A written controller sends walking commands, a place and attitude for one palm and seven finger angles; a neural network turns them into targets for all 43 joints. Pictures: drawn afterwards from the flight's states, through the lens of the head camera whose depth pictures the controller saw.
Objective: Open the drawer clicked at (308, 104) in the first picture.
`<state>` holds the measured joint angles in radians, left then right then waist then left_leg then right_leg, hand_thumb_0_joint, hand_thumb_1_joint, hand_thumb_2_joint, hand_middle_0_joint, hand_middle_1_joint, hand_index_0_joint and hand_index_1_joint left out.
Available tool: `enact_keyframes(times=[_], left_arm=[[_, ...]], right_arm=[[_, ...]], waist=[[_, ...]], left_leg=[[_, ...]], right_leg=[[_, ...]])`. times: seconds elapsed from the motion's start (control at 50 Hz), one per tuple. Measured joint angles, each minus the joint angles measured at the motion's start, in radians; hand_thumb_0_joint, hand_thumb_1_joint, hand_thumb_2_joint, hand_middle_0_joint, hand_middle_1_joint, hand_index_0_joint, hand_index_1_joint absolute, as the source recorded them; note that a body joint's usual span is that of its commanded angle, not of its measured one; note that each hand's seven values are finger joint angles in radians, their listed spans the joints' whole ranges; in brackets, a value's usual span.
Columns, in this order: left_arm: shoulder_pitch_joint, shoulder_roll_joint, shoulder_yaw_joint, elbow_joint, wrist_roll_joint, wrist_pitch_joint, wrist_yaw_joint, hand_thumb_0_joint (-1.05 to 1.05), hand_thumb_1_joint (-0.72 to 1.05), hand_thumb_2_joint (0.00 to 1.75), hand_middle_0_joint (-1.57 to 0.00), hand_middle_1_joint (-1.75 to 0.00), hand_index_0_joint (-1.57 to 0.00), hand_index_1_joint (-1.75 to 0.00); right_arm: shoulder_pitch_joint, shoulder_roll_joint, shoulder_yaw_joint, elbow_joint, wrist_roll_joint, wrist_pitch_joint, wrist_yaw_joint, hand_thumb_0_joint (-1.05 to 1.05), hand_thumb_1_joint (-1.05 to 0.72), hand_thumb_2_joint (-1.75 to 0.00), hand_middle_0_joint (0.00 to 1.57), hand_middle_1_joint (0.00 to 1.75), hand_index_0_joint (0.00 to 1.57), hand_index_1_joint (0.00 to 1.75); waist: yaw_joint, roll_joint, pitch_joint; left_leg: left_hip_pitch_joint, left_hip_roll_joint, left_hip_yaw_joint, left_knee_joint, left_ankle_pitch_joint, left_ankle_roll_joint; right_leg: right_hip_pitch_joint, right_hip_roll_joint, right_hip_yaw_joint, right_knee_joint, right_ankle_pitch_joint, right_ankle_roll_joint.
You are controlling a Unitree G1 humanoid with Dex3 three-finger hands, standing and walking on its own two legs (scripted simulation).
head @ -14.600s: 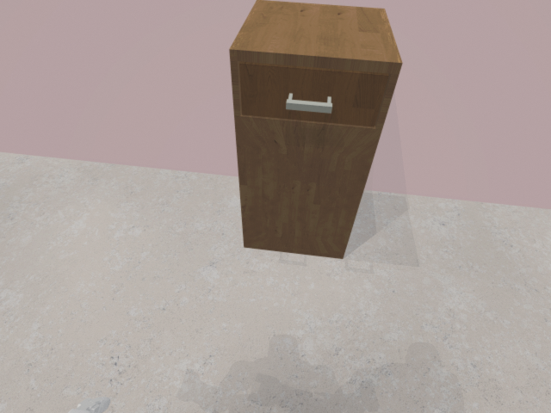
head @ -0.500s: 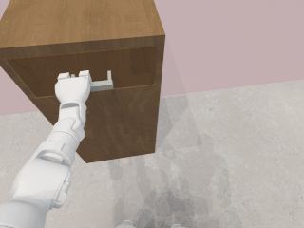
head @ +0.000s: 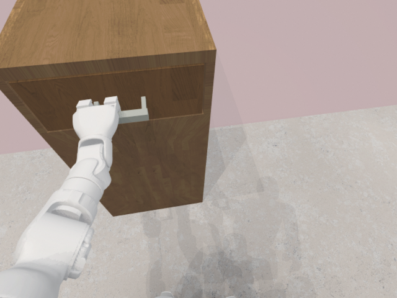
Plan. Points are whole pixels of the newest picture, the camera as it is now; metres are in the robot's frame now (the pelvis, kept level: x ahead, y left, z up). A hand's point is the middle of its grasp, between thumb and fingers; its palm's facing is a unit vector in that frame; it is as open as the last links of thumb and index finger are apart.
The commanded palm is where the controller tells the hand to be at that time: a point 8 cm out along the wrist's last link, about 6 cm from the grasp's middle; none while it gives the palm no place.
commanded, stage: pull the drawer open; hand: left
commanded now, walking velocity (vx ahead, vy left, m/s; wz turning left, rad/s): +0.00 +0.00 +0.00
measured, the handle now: (120, 110) +0.52 +0.17 +0.04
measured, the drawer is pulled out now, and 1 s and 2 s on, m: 0.00 0.06 0.14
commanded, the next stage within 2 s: none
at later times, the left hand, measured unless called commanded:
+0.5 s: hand (104, 143) +0.44 +0.20 +0.02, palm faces -0.03 -0.01 -1.00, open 5.4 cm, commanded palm +0.43 +0.18 +0.07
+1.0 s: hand (104, 160) +0.40 +0.20 +0.01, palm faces -0.01 -0.07 -1.00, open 5.3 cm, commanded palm +0.39 +0.18 +0.07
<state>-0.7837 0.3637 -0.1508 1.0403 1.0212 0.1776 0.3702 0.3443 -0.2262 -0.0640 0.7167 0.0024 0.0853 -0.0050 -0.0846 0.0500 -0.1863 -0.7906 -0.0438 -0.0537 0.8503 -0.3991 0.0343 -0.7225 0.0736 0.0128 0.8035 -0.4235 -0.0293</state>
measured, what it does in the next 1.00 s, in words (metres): stands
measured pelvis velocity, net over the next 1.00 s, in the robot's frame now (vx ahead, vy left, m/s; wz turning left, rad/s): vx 0.01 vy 0.00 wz -0.02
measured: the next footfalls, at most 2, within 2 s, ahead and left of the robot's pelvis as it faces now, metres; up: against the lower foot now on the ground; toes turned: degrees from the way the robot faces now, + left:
none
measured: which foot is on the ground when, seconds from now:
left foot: down 0.00-1.00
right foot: down 0.00-1.00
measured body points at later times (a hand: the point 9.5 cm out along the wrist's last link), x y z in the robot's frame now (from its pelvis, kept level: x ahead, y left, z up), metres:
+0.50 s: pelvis +0.01 +0.00 +0.00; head +0.08 +0.00 +0.45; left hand +0.44 +0.20 +0.07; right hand +0.11 -0.25 -0.13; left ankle -0.01 +0.10 -0.70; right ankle -0.03 -0.11 -0.70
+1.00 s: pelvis +0.01 +0.00 +0.01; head +0.06 -0.01 +0.46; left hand +0.40 +0.20 +0.07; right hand +0.06 -0.26 -0.13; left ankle -0.01 +0.10 -0.70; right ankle -0.03 -0.11 -0.70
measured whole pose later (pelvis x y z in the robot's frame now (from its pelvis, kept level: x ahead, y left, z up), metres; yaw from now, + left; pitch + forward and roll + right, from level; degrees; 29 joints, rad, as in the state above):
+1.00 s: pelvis +0.01 +0.00 +0.01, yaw -1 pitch +16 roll -1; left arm -0.39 0.31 -0.16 0.65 0.99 0.21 0.37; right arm 0.35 -0.23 -0.08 0.70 0.02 0.12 0.01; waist -0.04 0.07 -0.20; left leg -0.65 -0.04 -0.02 0.77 -0.40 0.04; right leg -0.59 0.07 0.05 0.74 -0.41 -0.03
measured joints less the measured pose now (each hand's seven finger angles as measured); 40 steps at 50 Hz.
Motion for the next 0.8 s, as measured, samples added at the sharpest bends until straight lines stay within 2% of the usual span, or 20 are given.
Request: enact_keyframes(times=[0.28, 0.42, 0.52, 0.62, 0.72, 0.8], left_arm=[[0.225, -0.045, -0.010, -0.243, -0.016, 0.021, -0.009, 0.00, 0.80, 0.83, -0.31, -1.35, -0.35, -1.35], [0.132, -0.075, -0.045, -0.164, 0.024, 0.029, 0.017, 0.00, 0.78, 0.85, -0.36, -1.34, -0.36, -1.35], [0.080, -0.074, -0.048, -0.103, 0.012, 0.036, 0.005, 0.00, 0.77, 0.85, -0.37, -1.34, -0.38, -1.35], [0.060, -0.052, -0.022, -0.058, 0.004, 0.013, -0.008, 0.01, 0.78, 0.84, -0.37, -1.33, -0.39, -1.35], [0.080, -0.027, 0.002, -0.069, 0.003, -0.008, -0.011, 0.01, 0.78, 0.84, -0.36, -1.34, -0.38, -1.35], [0.120, -0.020, 0.008, -0.110, -0.002, -0.009, -0.005, 0.01, 0.79, 0.84, -0.36, -1.35, -0.36, -1.35]], right_arm=[[-0.015, 0.002, -0.007, -0.026, 0.006, 0.033, 0.019, 0.01, -0.91, -0.90, 0.20, 0.30, 0.20, 0.30], [-0.079, 0.005, -0.005, -0.018, 0.001, 0.029, 0.007, 0.01, -0.91, -0.90, 0.20, 0.30, 0.20, 0.30], [-0.100, 0.006, -0.006, -0.022, -0.005, 0.029, 0.003, 0.00, -0.91, -0.90, 0.20, 0.30, 0.20, 0.30], [-0.084, 0.010, 0.005, -0.023, -0.005, 0.027, -0.006, 0.00, -0.91, -0.90, 0.20, 0.30, 0.20, 0.30], [-0.039, 0.009, 0.002, -0.022, -0.002, 0.026, -0.007, 0.00, -0.91, -0.90, 0.20, 0.30, 0.20, 0.30], [-0.003, 0.001, -0.006, -0.015, 0.002, 0.028, -0.004, 0.01, -0.91, -0.90, 0.20, 0.30, 0.20, 0.30]], waist=[[0.040, 0.008, -0.017], [0.053, -0.004, 0.005], [0.049, 0.002, 0.004], [0.033, 0.000, 0.002], [0.021, -0.003, 0.003], [0.020, 0.001, 0.005]], left_leg=[[0.094, -0.001, 0.019, -0.050, -0.015, 0.012], [0.072, -0.016, -0.008, -0.027, -0.012, 0.008], [0.051, -0.017, -0.011, -0.016, -0.005, 0.005], [0.044, -0.012, -0.005, -0.009, -0.002, 0.002], [0.044, -0.003, 0.002, -0.010, 0.000, -0.001], [0.054, 0.003, 0.008, -0.019, 0.002, -0.002]], right_leg=[[0.092, -0.004, 0.023, -0.053, -0.006, 0.008], [0.080, -0.016, -0.008, -0.032, -0.017, 0.006], [0.057, -0.017, -0.012, -0.015, -0.014, 0.005], [0.044, -0.012, -0.008, -0.001, -0.011, 0.002], [0.040, -0.004, 0.000, -0.001, -0.005, -0.002], [0.048, 0.000, 0.007, -0.011, 0.001, -0.003]])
